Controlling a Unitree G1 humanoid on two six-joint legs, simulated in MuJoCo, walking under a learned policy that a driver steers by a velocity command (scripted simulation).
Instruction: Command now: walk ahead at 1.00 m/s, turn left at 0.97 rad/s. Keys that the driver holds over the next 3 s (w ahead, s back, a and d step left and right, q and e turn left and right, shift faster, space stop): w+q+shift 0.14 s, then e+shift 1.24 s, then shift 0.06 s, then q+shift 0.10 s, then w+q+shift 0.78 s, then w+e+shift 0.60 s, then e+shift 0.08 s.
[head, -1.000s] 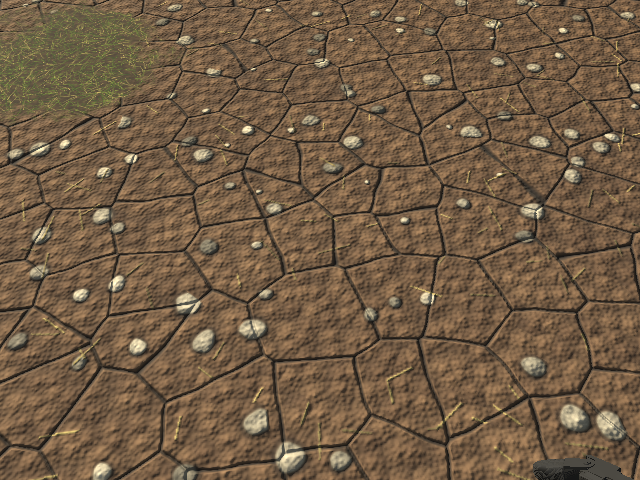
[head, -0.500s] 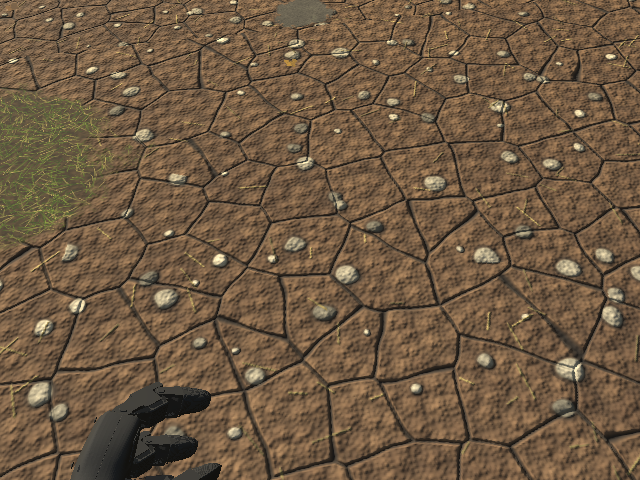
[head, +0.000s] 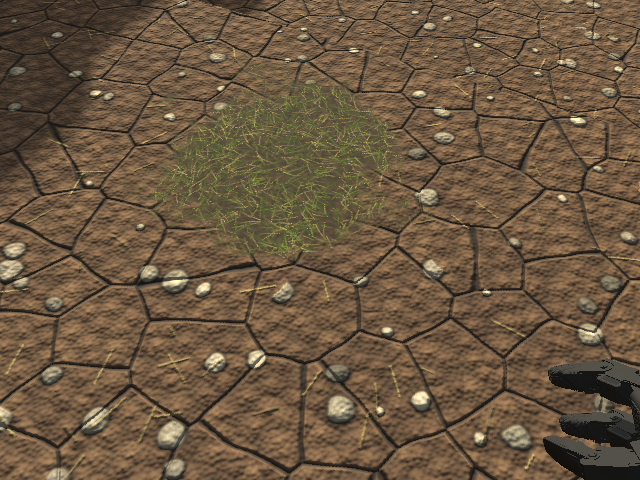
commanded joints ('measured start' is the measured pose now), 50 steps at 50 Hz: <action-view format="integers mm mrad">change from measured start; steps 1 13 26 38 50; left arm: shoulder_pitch -178 -258 -297 -343 -358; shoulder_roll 232 6 179 187 156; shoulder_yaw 44 -39 59 75 91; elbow -131 -277 -391 -405 -436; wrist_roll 5 13 -3 -58 -65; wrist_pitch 8 41 27 131 156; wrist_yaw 20 -25 -42 38 27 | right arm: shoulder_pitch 389 352 469 200 149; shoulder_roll -95 -86 -104 -49 -91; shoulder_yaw -32 -41 -25 -44 -84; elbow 71 168 79 14 44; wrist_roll -1 21 36 24 47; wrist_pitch -3 -84 -42 -4 -75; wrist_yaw -17 -85 -95 -154 -114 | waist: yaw -305 -12 -58 -74 -70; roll -147 -86 -115 -128 -170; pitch -127 40 -373 -166 -129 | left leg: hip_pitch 611 374 65 104 480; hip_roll -119 14 -113 -73 -65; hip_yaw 24 -256 -348 -351 -362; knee -17 -529 829 144 -452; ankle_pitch -64 690 -450 -183 -50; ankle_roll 67 99 -188 -252 -205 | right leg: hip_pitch -295 -681 -74 -463 -418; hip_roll -249 -114 -295 -11 71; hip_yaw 50 258 1074 839 990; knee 436 654 86 61 235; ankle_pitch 1549 286 385 245 299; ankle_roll -71 -32 -421 -185 -167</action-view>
